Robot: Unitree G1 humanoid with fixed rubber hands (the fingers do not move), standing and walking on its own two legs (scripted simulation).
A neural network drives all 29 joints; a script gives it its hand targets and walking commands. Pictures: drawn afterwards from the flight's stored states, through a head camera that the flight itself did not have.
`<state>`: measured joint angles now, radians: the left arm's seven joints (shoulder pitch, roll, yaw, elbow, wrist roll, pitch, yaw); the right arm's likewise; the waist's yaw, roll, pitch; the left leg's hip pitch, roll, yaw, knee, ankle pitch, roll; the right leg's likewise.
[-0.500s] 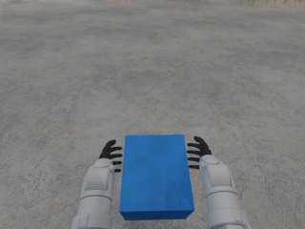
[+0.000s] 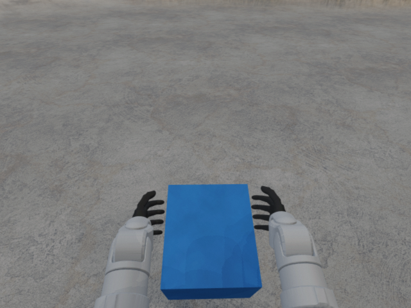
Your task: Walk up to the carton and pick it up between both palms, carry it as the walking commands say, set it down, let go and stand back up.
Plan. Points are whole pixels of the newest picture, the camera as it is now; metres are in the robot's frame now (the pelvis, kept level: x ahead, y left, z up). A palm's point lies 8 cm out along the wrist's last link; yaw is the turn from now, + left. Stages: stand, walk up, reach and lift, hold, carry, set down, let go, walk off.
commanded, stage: hold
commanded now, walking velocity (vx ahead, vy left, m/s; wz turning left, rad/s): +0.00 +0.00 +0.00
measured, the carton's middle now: (208, 240) +0.30 +0.00 -0.05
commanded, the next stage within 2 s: carry in 0.34 s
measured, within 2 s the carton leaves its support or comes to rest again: neither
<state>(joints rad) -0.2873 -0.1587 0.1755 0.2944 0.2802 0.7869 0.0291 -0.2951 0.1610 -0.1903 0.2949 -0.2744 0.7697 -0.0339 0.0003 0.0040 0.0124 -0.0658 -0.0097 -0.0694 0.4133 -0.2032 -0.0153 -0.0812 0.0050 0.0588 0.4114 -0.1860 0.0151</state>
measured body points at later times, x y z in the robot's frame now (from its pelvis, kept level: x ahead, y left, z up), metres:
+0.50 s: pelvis +0.00 -0.01 -0.01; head -0.04 -0.01 +0.44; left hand +0.31 +0.13 +0.05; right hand +0.31 -0.15 +0.05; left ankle +0.03 +0.13 -0.74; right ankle +0.04 -0.13 -0.74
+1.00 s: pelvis -0.03 -0.07 -0.02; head -0.03 -0.08 +0.43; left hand +0.26 +0.05 +0.07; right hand +0.25 -0.22 +0.07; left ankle -0.03 +0.08 -0.70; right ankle +0.04 -0.13 -0.74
